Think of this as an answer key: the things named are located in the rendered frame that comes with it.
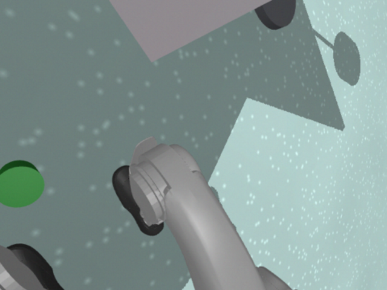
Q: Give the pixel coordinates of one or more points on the right robot hand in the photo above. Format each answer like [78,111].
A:
[271,281]

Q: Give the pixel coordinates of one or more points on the left robot foot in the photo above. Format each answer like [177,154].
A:
[39,266]

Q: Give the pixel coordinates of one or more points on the right robot foot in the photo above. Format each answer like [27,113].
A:
[121,184]

